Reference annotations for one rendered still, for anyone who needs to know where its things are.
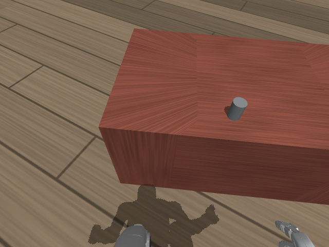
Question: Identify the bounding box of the can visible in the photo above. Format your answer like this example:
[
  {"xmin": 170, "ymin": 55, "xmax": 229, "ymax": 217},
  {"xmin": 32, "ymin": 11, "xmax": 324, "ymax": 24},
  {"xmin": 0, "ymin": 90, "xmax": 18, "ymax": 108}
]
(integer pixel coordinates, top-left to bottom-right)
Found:
[{"xmin": 227, "ymin": 97, "xmax": 248, "ymax": 121}]

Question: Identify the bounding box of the right robot hand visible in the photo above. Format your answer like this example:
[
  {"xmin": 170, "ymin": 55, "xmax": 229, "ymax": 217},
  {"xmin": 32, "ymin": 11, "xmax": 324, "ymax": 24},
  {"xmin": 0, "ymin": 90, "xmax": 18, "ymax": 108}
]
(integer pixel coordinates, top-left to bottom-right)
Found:
[{"xmin": 275, "ymin": 221, "xmax": 315, "ymax": 247}]

